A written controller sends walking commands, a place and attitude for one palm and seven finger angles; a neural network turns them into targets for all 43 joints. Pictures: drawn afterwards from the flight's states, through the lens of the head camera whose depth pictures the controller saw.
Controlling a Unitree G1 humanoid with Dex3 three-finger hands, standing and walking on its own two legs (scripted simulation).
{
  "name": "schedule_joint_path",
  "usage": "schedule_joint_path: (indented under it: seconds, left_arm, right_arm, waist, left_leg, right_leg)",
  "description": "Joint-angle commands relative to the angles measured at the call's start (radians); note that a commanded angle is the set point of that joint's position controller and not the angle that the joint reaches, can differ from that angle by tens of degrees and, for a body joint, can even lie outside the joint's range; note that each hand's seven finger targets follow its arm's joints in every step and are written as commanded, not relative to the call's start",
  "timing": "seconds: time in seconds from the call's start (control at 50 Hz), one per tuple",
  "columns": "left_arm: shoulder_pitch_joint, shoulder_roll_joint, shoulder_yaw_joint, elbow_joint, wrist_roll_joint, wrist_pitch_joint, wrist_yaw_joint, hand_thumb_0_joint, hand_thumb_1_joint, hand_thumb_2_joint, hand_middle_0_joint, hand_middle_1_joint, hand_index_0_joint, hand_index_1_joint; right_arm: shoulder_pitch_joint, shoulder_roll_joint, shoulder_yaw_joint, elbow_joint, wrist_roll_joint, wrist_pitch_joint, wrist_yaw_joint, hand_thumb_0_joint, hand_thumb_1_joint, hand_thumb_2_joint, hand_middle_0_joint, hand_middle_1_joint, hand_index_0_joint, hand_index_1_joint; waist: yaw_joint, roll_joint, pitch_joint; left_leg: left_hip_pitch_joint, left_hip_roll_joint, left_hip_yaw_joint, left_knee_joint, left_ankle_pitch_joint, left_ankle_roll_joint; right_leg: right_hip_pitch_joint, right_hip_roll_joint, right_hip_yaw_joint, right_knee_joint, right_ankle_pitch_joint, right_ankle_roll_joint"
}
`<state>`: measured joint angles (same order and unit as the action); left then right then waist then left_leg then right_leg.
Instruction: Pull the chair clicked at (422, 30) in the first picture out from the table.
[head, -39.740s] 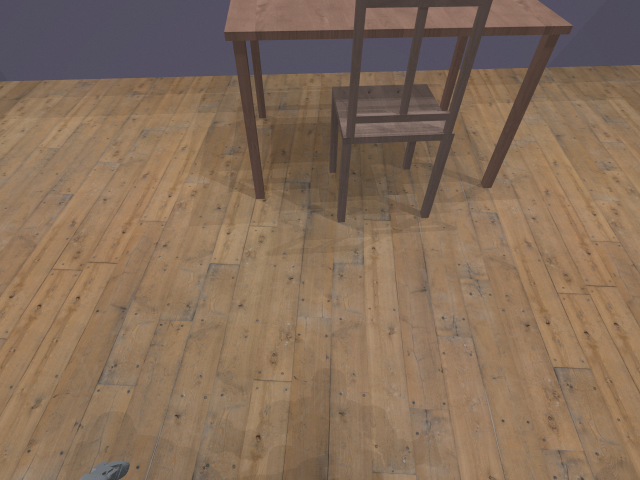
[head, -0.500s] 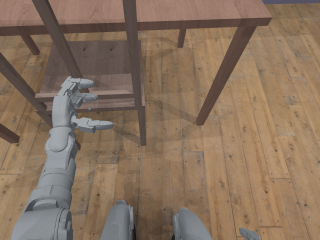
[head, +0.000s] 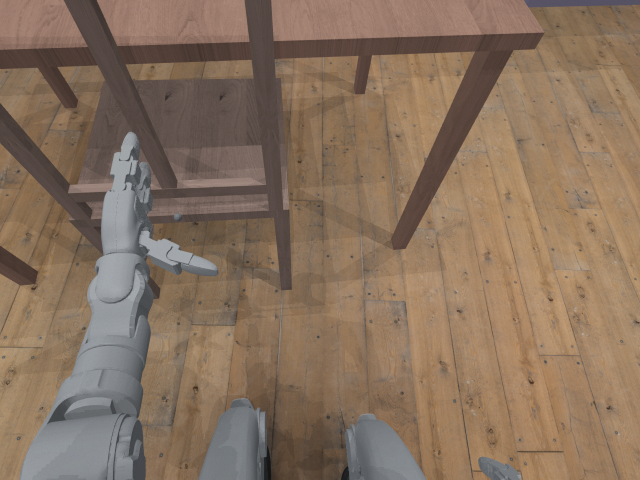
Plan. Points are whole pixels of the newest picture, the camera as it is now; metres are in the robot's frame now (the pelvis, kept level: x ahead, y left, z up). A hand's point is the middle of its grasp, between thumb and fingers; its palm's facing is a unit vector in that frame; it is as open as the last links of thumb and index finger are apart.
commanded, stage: draw the fingers out of the gap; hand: left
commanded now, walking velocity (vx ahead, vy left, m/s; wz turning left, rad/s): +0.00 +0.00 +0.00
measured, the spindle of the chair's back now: (133, 110) +0.59 +0.24 +0.05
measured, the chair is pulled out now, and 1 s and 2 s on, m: -0.09 -0.09 -0.09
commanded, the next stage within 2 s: draw the hand back to the body in 0.70 s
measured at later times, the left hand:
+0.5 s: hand (168, 284) +0.35 +0.17 +0.02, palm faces +0.05 -1.00 -0.05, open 17.5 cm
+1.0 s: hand (149, 330) +0.28 +0.17 +0.06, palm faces +0.06 -1.00 -0.05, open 17.5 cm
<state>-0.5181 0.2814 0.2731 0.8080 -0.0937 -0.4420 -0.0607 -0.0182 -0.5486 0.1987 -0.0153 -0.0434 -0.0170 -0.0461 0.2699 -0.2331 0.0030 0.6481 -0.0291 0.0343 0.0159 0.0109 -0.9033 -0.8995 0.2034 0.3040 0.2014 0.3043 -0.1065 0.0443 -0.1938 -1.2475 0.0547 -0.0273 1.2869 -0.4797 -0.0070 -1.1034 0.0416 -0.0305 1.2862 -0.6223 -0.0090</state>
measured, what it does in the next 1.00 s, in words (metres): stands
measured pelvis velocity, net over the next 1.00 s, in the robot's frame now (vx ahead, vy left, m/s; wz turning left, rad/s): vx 0.01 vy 0.00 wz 0.04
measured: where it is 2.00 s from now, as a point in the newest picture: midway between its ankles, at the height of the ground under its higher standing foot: outside the picture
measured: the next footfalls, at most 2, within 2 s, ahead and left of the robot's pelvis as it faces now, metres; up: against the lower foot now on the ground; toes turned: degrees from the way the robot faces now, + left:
none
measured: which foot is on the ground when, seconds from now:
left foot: down 0.00-1.00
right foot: down 0.00-1.00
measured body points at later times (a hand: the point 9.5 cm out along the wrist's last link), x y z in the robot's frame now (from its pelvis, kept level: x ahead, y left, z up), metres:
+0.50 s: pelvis +0.01 +0.00 +0.01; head +0.10 +0.02 +0.45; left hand +0.34 +0.22 +0.03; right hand +0.15 -0.24 -0.10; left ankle +0.06 +0.12 -0.61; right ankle -0.01 -0.12 -0.61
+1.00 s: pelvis +0.01 +0.00 +0.01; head +0.08 +0.00 +0.45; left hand +0.27 +0.22 +0.06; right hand +0.18 -0.23 -0.09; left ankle +0.06 +0.12 -0.61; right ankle -0.01 -0.12 -0.61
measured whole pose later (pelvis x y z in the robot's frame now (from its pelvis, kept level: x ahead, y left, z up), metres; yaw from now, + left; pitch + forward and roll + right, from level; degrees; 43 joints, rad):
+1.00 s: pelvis +0.01 +0.00 +0.01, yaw +2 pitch +19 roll -3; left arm 0.15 0.21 0.09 0.10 -0.18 -0.35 -0.09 -0.02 -0.55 0.20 0.00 0.00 0.00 0.00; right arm 0.21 -0.22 0.01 0.54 0.00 -0.03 -0.03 0.02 -0.90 -0.90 0.20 0.30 0.20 0.30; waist -0.02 0.04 -0.19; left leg -1.11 0.03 -0.05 1.26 -0.49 -0.01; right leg -0.94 0.03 -0.06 1.25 -0.64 -0.02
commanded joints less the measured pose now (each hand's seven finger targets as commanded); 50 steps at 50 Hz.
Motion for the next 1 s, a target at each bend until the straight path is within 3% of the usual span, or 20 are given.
schedule_joint_path:
  seconds: [0.0,0.06,0.1,0.16,0.22,0.24,0.32,0.36,0.52,0.54,0.56,0.6,0.64,0.72,0.8,0.82,0.86,0.88,0.94,0.98]
  left_arm:
    - [-0.192,0.179,0.042,-0.262,-0.019,-0.073,-0.007,0.0,-0.55,0.2,0.0,0.0,0.0,0.0]
    - [-0.13,0.142,0.006,-0.267,-0.03,-0.057,-0.021,0.0,-0.55,0.2,0.0,0.0,0.0,0.0]
    - [-0.097,0.162,0.029,-0.306,-0.038,-0.059,-0.022,0.0,-0.55,0.2,0.0,0.0,0.0,0.0]
    - [-0.044,0.144,0.01,-0.423,-0.047,-0.079,-0.019,0.0,-0.55,0.2,0.0,0.0,0.0,0.0]
    - [0.007,0.107,-0.033,-0.449,-0.046,-0.082,-0.018,0.0,-0.55,0.2,0.0,0.0,0.0,0.0]
    - [-0.004,0.086,-0.061,-0.451,-0.046,-0.082,-0.02,0.0,-0.55,0.2,0.0,0.0,0.0,0.0]
    - [0.084,0.065,-0.079,-0.504,-0.052,-0.081,-0.024,0.0,-0.55,0.2,0.0,0.0,0.0,0.0]
    - [0.099,0.069,-0.083,-0.547,-0.049,-0.079,-0.022,0.0,-0.55,0.2,0.0,0.0,0.0,0.0]
    - [0.249,0.0,-0.15,-0.619,-0.04,-0.049,0.0,0.0,-0.55,0.2,0.0,0.0,0.0,0.0]
    - [0.243,0.027,-0.133,-0.633,-0.035,-0.049,0.005,0.0,-0.55,0.2,0.0,0.0,0.0,0.0]
    - [0.267,0.014,-0.142,-0.652,-0.033,-0.049,0.007,0.0,-0.55,0.2,0.0,0.0,0.0,0.0]
    - [0.282,0.0,-0.157,-0.666,-0.03,-0.043,0.012,0.0,-0.55,0.2,0.0,0.0,0.0,0.0]
    - [0.286,0.009,-0.157,-0.701,-0.031,-0.043,0.015,0.0,-0.55,0.2,0.0,0.0,0.0,0.0]
    - [0.421,-0.004,-0.161,-0.737,-0.038,-0.03,0.007,0.0,-0.55,0.2,0.0,0.0,0.0,0.0]
    - [0.439,-0.002,-0.169,-0.782,-0.042,-0.024,-0.003,0.0,-0.55,0.2,0.0,0.0,0.0,0.0]
    - [0.402,-0.002,-0.153,-0.857,-0.079,-0.037,-0.01,0.0,-0.55,0.2,0.0,0.0,0.0,0.0]
    - [0.449,0.069,-0.1,-0.949,-0.09,-0.036,-0.017,0.0,-0.55,0.2,0.0,0.0,0.0,0.0]
    - [0.497,0.077,-0.094,-0.966,-0.092,-0.025,-0.02,0.0,-0.55,0.2,0.0,0.0,0.0,0.0]
    - [0.554,0.075,-0.097,-0.969,-0.107,0.028,-0.035,0.0,-0.55,0.2,0.0,0.0,0.0,0.0]
    - [0.603,0.05,-0.114,-0.973,-0.123,0.059,-0.057,0.0,-0.55,0.2,0.0,0.0,0.0,0.0]
  right_arm:
    - [0.072,-0.153,-0.054,-0.105,-0.001,-0.024,-0.01,0.0,-0.9,-0.9,0.2,0.3,0.2,0.3]
    - [0.058,-0.151,-0.051,-0.114,0.008,-0.018,-0.007,0.0,-0.9,-0.9,0.2,0.3,0.2,0.3]
    - [0.052,-0.151,-0.055,-0.121,0.012,-0.018,-0.01,0.0,-0.9,-0.9,0.2,0.3,0.2,0.3]
    - [0.039,-0.145,-0.059,-0.133,0.011,-0.029,-0.013,0.0,-0.9,-0.9,0.2,0.3,0.2,0.3]
    - [0.029,-0.143,-0.059,-0.13,0.012,-0.036,-0.015,0.0,-0.9,-0.9,0.2,0.3,0.2,0.3]
    - [0.027,-0.144,-0.058,-0.129,0.012,-0.04,-0.017,0.0,-0.9,-0.9,0.2,0.3,0.2,0.3]
    - [0.001,-0.143,-0.059,-0.145,0.013,-0.053,-0.021,0.0,-0.9,-0.9,0.2,0.3,0.2,0.3]
    - [-0.008,-0.143,-0.059,-0.151,0.013,-0.059,-0.023,0.0,-0.9,-0.9,0.2,0.3,0.2,0.3]
    - [-0.052,-0.133,-0.054,-0.196,0.013,-0.068,-0.021,0.0,-0.9,-0.9,0.2,0.3,0.2,0.3]
    - [-0.052,-0.136,-0.054,-0.199,0.012,-0.07,-0.024,0.0,-0.9,-0.9,0.2,0.3,0.2,0.3]
    - [-0.06,-0.13,-0.052,-0.206,0.011,-0.071,-0.023,0.0,-0.9,-0.9,0.2,0.3,0.2,0.3]
    - [-0.067,-0.128,-0.052,-0.212,0.012,-0.07,-0.024,0.0,-0.9,-0.9,0.2,0.3,0.2,0.3]
    - [-0.068,-0.128,-0.051,-0.217,0.012,-0.076,-0.026,0.0,-0.9,-0.9,0.2,0.3,0.2,0.3]
    - [-0.085,-0.121,-0.049,-0.239,0.011,-0.08,-0.025,0.0,-0.9,-0.9,0.2,0.3,0.2,0.3]
    - [-0.094,-0.12,-0.047,-0.249,0.015,-0.086,-0.03,0.0,-0.9,-0.9,0.2,0.3,0.2,0.3]
    - [-0.099,-0.121,-0.045,-0.254,0.018,-0.093,-0.036,0.0,-0.9,-0.9,0.2,0.3,0.2,0.3]
    - [-0.095,-0.121,-0.044,-0.26,0.018,-0.107,-0.049,0.0,-0.9,-0.9,0.2,0.3,0.2,0.3]
    - [-0.09,-0.118,-0.04,-0.265,0.021,-0.109,-0.052,0.0,-0.9,-0.9,0.2,0.3,0.2,0.3]
    - [-0.077,-0.121,-0.036,-0.264,0.03,-0.115,-0.061,0.0,-0.9,-0.9,0.2,0.3,0.2,0.3]
    - [-0.086,-0.121,-0.029,-0.269,0.035,-0.122,-0.064,0.0,-0.9,-0.9,0.2,0.3,0.2,0.3]
  waist:
    - [0.021,0.054,-0.46]
    - [0.009,0.007,-0.398]
    - [0.023,-0.004,-0.394]
    - [0.038,0.054,-0.438]
    - [0.026,0.023,-0.39]
    - [0.011,0.025,-0.364]
    - [0.032,0.025,-0.364]
    - [0.038,0.061,-0.372]
    - [0.05,0.004,-0.325]
    - [0.054,0.012,-0.327]
    - [0.061,0.031,-0.334]
    - [0.054,-0.007,-0.325]
    - [0.057,0.008,-0.323]
    - [0.074,-0.014,-0.319]
    - [0.065,-0.017,-0.288]
    - [0.064,-0.012,-0.316]
    - [0.092,0.049,-0.381]
    - [0.098,0.055,-0.373]
    - [0.075,-0.005,-0.32]
    - [0.069,0.006,-0.266]
  left_leg:
    - [0.485,-0.037,0.001,-0.125,0.301,0.018]
    - [0.447,-0.038,0.004,-0.131,0.271,0.022]
    - [0.432,-0.04,0.008,-0.134,0.254,0.022]
    - [0.504,-0.038,0.005,-0.139,0.306,0.018]
    - [0.493,-0.037,0.0,-0.138,0.291,0.018]
    - [0.494,-0.037,-0.007,-0.135,0.278,0.021]
    - [0.514,-0.039,-0.013,-0.148,0.265,0.017]
    - [0.55,-0.035,-0.022,-0.151,0.272,0.014]
    - [0.509,-0.043,-0.025,-0.157,0.222,0.018]
    - [0.506,-0.041,-0.028,-0.152,0.224,0.019]
    - [0.517,-0.043,-0.025,-0.153,0.23,0.018]
    - [0.504,-0.043,-0.025,-0.15,0.217,0.02]
    - [0.496,-0.045,-0.028,-0.145,0.203,0.021]
    - [0.477,-0.048,-0.019,-0.146,0.211,0.023]
    - [0.441,-0.049,-0.018,-0.137,0.16,0.027]
    - [0.457,-0.049,-0.022,-0.141,0.167,0.028]
    - [0.518,-0.051,-0.015,-0.157,0.213,0.027]
    - [0.534,-0.052,-0.013,-0.173,0.238,0.027]
    - [0.528,-0.05,-0.015,-0.201,0.233,0.033]
    - [0.523,-0.053,-0.009,-0.227,0.203,0.034]
  right_leg:
    - [0.144,0.018,0.013,-0.209,0.381,-0.011]
    - [0.15,0.017,0.013,-0.221,0.372,-0.007]
    - [0.172,0.016,0.018,-0.225,0.364,-0.007]
    - [0.175,0.014,0.014,-0.217,0.395,-0.011]
    - [0.16,0.014,0.007,-0.221,0.381,-0.011]
    - [0.127,0.016,0.005,-0.22,0.361,-0.011]
    - [0.135,0.012,-0.004,-0.225,0.334,-0.015]
    - [0.105,0.01,-0.011,-0.217,0.315,-0.019]
    - [0.118,0.009,-0.018,-0.222,0.276,-0.018]
    - [0.113,0.01,-0.016,-0.212,0.274,-0.021]
    - [0.115,0.008,-0.016,-0.213,0.279,-0.021]
    - [0.115,0.008,-0.016,-0.215,0.272,-0.019]
    - [0.111,0.009,-0.013,-0.211,0.255,-0.021]
    - [0.148,0.008,-0.01,-0.215,0.278,-0.02]
    - [0.125,0.008,-0.007,-0.218,0.233,-0.018]
    - [0.147,0.007,-0.006,-0.226,0.236,-0.019]
    - [0.203,0.005,0.007,-0.24,0.27,-0.022]
    - [0.231,0.004,0.004,-0.248,0.297,-0.023]
    - [0.266,0.01,0.0,-0.287,0.312,-0.014]
    - [0.294,0.005,-0.001,-0.323,0.3,-0.009]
